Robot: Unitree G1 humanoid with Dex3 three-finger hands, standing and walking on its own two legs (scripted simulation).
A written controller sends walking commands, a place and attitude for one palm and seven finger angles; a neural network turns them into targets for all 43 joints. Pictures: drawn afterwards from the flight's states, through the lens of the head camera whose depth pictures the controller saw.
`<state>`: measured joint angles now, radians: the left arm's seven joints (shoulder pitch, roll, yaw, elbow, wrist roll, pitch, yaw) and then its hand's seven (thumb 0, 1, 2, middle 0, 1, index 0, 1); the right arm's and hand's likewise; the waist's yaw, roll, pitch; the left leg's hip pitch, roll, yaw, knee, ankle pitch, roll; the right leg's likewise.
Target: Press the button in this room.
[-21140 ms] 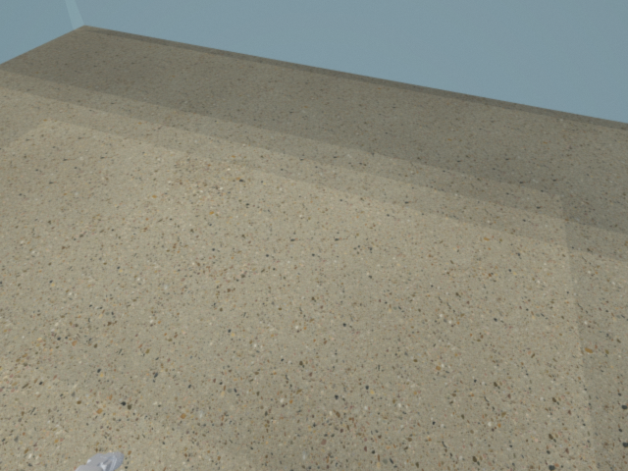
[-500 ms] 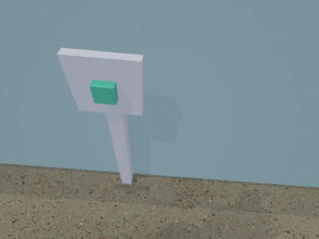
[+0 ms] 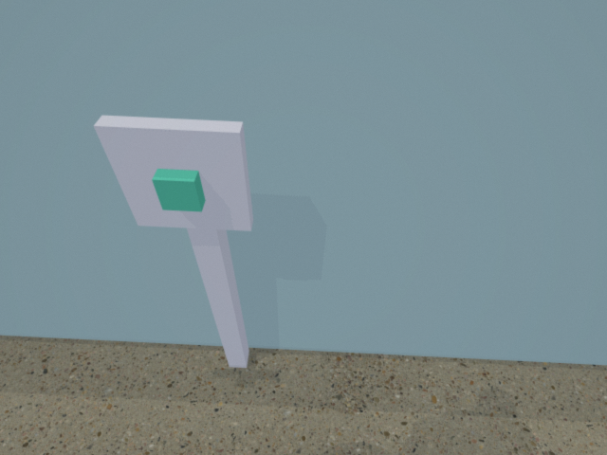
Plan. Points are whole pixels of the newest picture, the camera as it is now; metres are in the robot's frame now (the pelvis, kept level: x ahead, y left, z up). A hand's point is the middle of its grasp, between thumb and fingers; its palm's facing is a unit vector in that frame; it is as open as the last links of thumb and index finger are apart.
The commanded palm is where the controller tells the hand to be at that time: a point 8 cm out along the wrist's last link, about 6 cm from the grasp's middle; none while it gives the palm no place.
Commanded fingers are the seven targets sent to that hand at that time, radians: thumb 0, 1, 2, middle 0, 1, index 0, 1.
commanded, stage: come to a stop and stand still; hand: left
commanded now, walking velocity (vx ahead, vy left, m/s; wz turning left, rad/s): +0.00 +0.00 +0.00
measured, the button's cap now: (180, 189) +0.49 +0.24 +0.07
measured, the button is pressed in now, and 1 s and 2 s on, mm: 0 0 0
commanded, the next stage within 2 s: look again from close up in 0.14 s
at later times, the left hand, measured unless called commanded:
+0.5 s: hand out of the picture +0.00 +0.19 -0.19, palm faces +0.03 -0.99 -0.15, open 7.4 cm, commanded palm none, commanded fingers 0.00 0.90 0.90 -0.20 -0.30 -0.20 -0.30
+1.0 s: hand (118, 419) +0.17 +0.24 -0.02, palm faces +0.24 -0.97 -0.05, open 6.9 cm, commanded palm +0.09 +0.29 -0.06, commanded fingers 0.00 0.90 0.90 -0.50 -0.63 -0.50 -0.63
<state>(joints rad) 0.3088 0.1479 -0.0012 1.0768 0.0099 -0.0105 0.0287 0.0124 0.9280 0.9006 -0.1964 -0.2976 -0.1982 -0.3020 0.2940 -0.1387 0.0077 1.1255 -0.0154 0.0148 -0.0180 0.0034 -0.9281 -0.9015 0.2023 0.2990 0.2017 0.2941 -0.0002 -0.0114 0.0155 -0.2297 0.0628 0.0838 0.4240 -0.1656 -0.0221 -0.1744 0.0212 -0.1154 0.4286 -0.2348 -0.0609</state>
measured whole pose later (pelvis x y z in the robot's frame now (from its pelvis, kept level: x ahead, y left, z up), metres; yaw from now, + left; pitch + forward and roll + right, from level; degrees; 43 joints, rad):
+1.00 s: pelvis -0.02 +0.06 -0.03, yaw +3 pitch +3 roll -1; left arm 0.45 0.16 0.04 0.09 -0.18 -0.22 0.07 0.02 0.91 0.90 -0.28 -0.39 -0.28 -0.39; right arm 0.30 -0.23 0.01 0.75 0.03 -0.26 -0.04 0.02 -0.92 -0.90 0.21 0.30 0.20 0.29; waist -0.05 0.01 -0.06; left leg -0.48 -0.06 0.03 0.70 -0.27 0.06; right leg -0.43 -0.03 -0.03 0.72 -0.35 0.00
